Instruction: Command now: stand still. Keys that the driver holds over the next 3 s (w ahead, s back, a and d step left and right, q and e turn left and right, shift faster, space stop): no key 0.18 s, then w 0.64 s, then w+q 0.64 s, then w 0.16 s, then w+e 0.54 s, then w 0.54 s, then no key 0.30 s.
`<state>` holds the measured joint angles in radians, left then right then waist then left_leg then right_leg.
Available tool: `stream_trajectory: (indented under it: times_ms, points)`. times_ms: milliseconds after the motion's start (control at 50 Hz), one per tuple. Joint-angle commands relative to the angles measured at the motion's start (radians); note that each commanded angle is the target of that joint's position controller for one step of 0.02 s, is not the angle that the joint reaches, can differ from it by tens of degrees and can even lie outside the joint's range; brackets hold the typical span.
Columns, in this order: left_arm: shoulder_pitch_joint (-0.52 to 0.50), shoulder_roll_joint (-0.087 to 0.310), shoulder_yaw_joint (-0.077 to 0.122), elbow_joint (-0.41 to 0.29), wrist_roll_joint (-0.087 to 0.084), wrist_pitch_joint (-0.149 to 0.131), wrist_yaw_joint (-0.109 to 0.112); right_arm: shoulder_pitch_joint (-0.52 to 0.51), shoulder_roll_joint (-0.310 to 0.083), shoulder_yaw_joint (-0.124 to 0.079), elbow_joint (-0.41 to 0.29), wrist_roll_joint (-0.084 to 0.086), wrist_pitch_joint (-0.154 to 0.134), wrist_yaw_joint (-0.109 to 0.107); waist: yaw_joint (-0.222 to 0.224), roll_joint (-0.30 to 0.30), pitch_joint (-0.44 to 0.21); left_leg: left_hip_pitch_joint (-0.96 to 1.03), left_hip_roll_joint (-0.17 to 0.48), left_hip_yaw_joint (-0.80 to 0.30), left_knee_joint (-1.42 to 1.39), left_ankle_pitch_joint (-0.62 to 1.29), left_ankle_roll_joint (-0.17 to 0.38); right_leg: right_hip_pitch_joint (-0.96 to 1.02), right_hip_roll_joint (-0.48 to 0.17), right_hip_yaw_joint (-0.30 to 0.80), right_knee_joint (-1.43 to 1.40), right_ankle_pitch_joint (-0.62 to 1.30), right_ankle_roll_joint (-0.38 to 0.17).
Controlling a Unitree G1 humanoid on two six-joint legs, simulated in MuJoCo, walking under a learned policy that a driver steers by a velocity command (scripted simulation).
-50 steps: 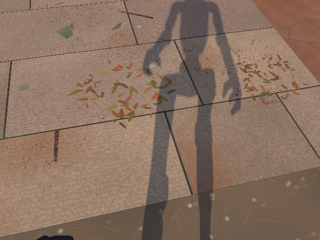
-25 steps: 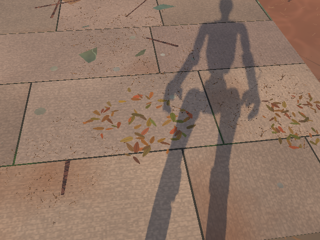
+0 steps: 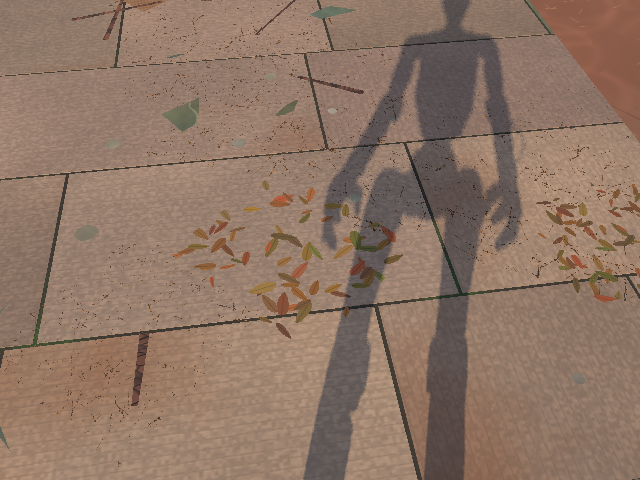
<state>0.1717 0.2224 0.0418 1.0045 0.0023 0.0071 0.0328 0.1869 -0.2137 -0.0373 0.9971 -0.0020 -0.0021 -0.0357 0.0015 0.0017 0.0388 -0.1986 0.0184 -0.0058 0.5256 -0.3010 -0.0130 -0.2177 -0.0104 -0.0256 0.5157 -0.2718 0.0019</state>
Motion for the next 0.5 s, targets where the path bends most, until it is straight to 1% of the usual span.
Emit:
stream_trajectory:
  times_ms: [20,180,200,220,240,260,280,300,320,340,360,380,400,420,440,460,480,500]
  points:
    - [0.014,0.100,0.017,-0.014,0.000,-0.006,0.005,0.021,-0.105,-0.021,-0.015,0.000,-0.005,-0.004,0.000,0.003,-0.038,-0.011,0.025,-0.018,-0.083,0.251,0.026,0.039,-0.031,0.028,-0.070,0.222,-0.024]
    - [0.015,0.091,0.013,0.031,0.000,-0.005,0.008,0.029,-0.098,-0.018,0.026,-0.001,-0.002,-0.009,0.000,0.004,-0.017,-0.016,0.017,-0.009,-0.105,0.193,0.021,0.031,-0.028,0.026,-0.091,0.169,-0.022]
    - [0.036,0.082,0.012,0.047,-0.001,-0.004,0.008,0.052,-0.088,-0.016,0.042,0.000,0.000,-0.009,0.000,0.003,-0.038,-0.008,0.006,0.003,-0.108,0.086,0.024,0.038,-0.017,0.015,-0.096,0.058,-0.025]
    - [0.043,0.094,0.017,0.054,-0.008,-0.001,0.010,0.061,-0.096,-0.020,0.049,0.007,0.002,-0.011,0.001,-0.001,-0.019,-0.033,-0.013,0.018,-0.093,-0.090,0.037,0.017,-0.003,0.007,-0.089,-0.128,-0.038]
    - [0.045,0.109,0.022,0.053,-0.015,0.000,0.011,0.059,-0.107,-0.024,0.046,0.012,0.002,-0.013,0.003,-0.007,0.019,-0.081,-0.019,0.018,-0.082,-0.260,0.053,-0.025,-0.007,0.021,-0.093,-0.310,-0.057]
    - [0.045,0.115,0.024,0.048,-0.017,-0.005,0.013,0.052,-0.108,-0.025,0.037,0.014,-0.003,-0.014,0.004,-0.017,0.065,-0.131,-0.013,0.007,-0.077,-0.361,0.067,-0.068,-0.026,0.052,-0.111,-0.428,-0.076]
    - [0.054,0.116,0.025,0.046,-0.021,-0.016,0.012,0.050,-0.102,-0.024,0.030,0.018,-0.015,-0.014,0.008,-0.029,0.098,-0.168,-0.005,-0.004,-0.064,-0.388,0.078,-0.087,-0.051,0.093,-0.130,-0.482,-0.096]
    - [0.076,0.120,0.027,0.049,-0.026,-0.030,0.008,0.048,-0.089,-0.022,0.026,0.021,-0.031,-0.010,0.015,-0.045,0.111,-0.199,0.000,-0.008,-0.037,-0.364,0.082,-0.076,-0.082,0.142,-0.146,-0.495,-0.116]
    - [0.109,0.130,0.032,0.056,-0.030,-0.043,0.004,0.041,-0.076,-0.020,0.021,0.022,-0.046,-0.004,0.026,-0.070,0.108,-0.230,-0.002,0.003,0.011,-0.314,0.079,-0.045,-0.123,0.206,-0.170,-0.503,-0.141]
    - [0.142,0.147,0.039,0.065,-0.031,-0.053,-0.001,0.030,-0.060,-0.018,0.014,0.022,-0.059,0.003,0.034,-0.109,0.094,-0.257,-0.012,0.031,0.078,-0.249,0.074,-0.007,-0.180,0.295,-0.214,-0.525,-0.174]
    - [0.160,0.166,0.045,0.070,-0.032,-0.060,-0.005,0.028,-0.040,-0.015,0.008,0.026,-0.069,0.012,0.031,-0.159,0.080,-0.257,-0.025,0.058,0.148,-0.176,0.075,0.007,-0.245,0.395,-0.270,-0.546,-0.211]
    - [0.153,0.169,0.046,0.065,-0.031,-0.064,-0.008,0.029,-0.038,-0.015,0.005,0.028,-0.075,0.018,0.021,-0.171,0.082,-0.220,-0.017,0.052,0.177,-0.146,0.090,-0.032,-0.281,0.453,-0.305,-0.539,-0.233]
    - [0.116,0.165,0.044,0.050,-0.031,-0.067,-0.010,0.053,-0.039,-0.017,0.012,0.029,-0.080,0.023,-0.005,-0.162,0.085,-0.154,-0.012,0.047,0.154,-0.147,0.109,-0.090,-0.279,0.441,-0.309,-0.514,-0.226]
    - [0.051,0.165,0.042,0.026,-0.036,-0.067,-0.014,0.116,-0.030,-0.016,0.034,0.031,-0.084,0.025,-0.050,-0.157,0.091,-0.041,-0.016,0.051,0.055,-0.148,0.129,-0.170,-0.244,0.376,-0.282,-0.476,-0.201]
    - [-0.030,0.149,0.037,-0.005,-0.041,-0.067,-0.017,0.211,-0.040,-0.021,0.071,0.031,-0.086,0.024,-0.101,-0.120,0.097,0.112,-0.008,0.024,-0.064,-0.113,0.141,-0.278,-0.175,0.269,-0.197,-0.387,-0.154]
    - [-0.095,0.091,0.022,-0.038,-0.042,-0.075,-0.019,0.333,-0.115,-0.042,0.109,0.027,-0.090,0.019,-0.141,0.043,0.081,0.239,0.108,-0.182,-0.174,-0.178,0.180,-0.412,-0.062,0.092,0.047,-0.237,-0.079]
    - [-0.122,0.054,0.014,-0.083,-0.036,-0.098,-0.019,0.440,-0.237,-0.073,0.134,0.030,-0.098,0.029,-0.157,0.307,0.052,0.366,0.313,-0.548,-0.324,-0.174,0.282,-0.572,0.042,-0.050,0.363,-0.180,-0.024]
    - [-0.139,0.093,0.023,-0.087,-0.037,-0.113,-0.021,0.431,-0.182,-0.053,0.125,0.008,-0.112,0.034,-0.142,0.226,0.059,0.396,0.373,-0.657,-0.327,-0.067,0.318,-0.688,0.015,0.044,0.566,-0.276,-0.037]
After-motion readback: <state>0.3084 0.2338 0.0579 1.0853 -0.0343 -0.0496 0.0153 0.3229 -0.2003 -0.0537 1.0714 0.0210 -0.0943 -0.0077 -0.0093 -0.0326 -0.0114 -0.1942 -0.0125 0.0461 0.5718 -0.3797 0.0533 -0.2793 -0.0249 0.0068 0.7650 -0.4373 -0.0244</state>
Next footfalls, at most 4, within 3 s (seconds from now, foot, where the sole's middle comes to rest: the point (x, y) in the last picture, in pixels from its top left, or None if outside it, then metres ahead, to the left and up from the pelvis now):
0.86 right None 0.41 -0.12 -0.77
1.44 left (260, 404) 0.68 0.16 -0.77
2.00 right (302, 269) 1.06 0.08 -0.77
2.50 left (220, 202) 1.31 0.32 -0.77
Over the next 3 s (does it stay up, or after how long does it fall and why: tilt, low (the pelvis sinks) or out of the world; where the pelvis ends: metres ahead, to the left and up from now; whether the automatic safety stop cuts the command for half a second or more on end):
stays up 1.41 0.21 -0.01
